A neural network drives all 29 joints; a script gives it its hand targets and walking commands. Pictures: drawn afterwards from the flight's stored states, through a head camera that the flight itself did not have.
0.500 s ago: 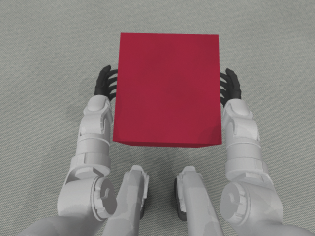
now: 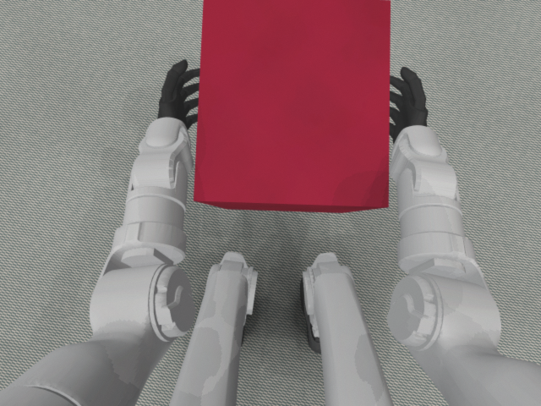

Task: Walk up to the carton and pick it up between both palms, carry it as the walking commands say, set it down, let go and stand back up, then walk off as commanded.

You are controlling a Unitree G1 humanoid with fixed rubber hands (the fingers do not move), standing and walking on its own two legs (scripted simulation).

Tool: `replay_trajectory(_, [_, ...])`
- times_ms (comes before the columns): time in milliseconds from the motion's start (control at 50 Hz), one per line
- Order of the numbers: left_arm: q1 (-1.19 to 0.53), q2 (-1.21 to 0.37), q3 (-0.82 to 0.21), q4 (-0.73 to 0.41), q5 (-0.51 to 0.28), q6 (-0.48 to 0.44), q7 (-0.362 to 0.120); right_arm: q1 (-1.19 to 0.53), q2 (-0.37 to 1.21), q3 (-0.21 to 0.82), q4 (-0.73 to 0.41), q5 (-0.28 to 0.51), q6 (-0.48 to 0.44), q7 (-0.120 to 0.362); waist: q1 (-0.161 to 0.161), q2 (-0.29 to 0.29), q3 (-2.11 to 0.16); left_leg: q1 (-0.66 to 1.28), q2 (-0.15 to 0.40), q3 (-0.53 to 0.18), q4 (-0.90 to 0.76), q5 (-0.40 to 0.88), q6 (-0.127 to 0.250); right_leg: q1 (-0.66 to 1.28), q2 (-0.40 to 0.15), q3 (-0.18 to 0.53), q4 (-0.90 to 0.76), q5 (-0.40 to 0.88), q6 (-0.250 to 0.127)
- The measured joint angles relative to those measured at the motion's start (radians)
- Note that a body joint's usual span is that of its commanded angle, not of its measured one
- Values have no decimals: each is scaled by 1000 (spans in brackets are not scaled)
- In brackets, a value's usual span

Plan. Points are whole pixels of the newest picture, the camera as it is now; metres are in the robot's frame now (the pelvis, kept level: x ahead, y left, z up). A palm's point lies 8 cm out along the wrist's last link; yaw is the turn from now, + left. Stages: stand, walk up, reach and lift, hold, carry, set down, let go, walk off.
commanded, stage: set down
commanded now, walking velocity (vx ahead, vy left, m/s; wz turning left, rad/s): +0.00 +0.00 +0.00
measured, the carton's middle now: (289, 129) +0.49 -0.01 -0.16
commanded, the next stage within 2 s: none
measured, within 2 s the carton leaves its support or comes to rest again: neither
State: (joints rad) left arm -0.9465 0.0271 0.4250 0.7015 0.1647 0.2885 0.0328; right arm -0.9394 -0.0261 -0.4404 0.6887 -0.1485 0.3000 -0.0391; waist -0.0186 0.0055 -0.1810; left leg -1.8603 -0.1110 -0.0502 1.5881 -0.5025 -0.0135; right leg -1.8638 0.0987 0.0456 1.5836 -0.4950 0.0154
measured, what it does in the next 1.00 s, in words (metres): lowers itself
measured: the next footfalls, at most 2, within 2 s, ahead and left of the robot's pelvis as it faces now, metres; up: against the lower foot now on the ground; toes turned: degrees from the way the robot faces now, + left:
none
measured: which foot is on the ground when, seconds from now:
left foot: down 0.00-1.00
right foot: down 0.00-1.00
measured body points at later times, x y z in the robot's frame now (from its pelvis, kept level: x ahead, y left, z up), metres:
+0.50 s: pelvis -0.02 +0.00 -0.07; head +0.30 +0.00 +0.26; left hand +0.52 +0.15 -0.18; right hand +0.50 -0.18 -0.18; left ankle +0.08 +0.11 -0.51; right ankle +0.08 -0.11 -0.51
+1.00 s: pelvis -0.02 +0.00 -0.13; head +0.34 -0.01 +0.15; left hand +0.54 +0.14 -0.27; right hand +0.53 -0.18 -0.27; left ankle +0.08 +0.11 -0.51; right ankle +0.08 -0.11 -0.51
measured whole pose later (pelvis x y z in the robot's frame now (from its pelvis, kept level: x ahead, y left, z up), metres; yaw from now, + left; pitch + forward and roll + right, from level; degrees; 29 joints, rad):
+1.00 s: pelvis -0.02 +0.00 -0.13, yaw +0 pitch +45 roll +0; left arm -1.32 0.19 0.34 0.84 0.06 0.27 0.09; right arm -1.29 -0.18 -0.37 0.80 -0.05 0.29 -0.10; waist -0.03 0.01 0.12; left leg -2.22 -0.14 -0.03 2.02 -0.58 -0.04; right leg -2.23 0.13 0.03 2.02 -0.57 0.03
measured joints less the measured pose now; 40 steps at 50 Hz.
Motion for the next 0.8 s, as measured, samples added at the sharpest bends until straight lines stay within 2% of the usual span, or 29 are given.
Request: replay_trajectory(800, [-318,125,-50,110,-69,-3,40,-291,-120,33,75,65,4,-39,-7,7,230,-314,-31,11,354,-61,-21,-315,29,-11,355,-60,16])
